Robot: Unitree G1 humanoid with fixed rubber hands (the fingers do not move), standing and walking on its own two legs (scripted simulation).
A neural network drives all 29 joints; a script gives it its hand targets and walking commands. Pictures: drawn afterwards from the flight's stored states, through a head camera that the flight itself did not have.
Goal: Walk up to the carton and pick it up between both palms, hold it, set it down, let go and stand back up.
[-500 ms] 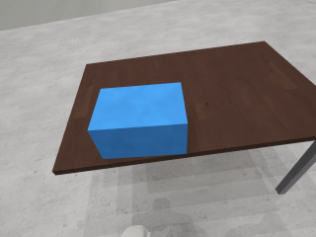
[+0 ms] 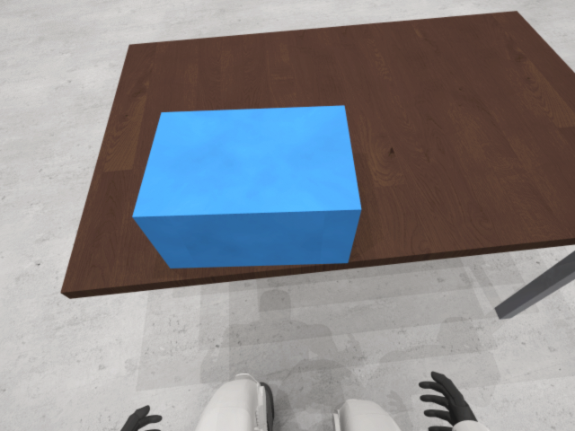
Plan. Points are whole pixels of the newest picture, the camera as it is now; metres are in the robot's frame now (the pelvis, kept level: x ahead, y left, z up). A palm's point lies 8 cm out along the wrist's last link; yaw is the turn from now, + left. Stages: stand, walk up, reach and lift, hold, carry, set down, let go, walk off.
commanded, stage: walk up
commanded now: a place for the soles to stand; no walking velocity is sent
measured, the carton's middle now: (255, 188) +0.48 +0.06 -0.01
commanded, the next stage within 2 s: none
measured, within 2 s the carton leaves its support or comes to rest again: neither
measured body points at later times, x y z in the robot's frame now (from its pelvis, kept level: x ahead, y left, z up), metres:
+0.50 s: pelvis -0.02 +0.02 +0.02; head -0.02 +0.04 +0.47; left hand +0.06 +0.26 -0.12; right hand +0.05 -0.21 -0.11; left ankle -0.05 +0.15 -0.70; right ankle +0.00 -0.12 -0.70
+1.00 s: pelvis -0.02 +0.01 +0.03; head -0.02 +0.01 +0.48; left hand +0.01 +0.27 -0.11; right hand +0.04 -0.23 -0.12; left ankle -0.05 +0.15 -0.70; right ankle +0.00 -0.12 -0.70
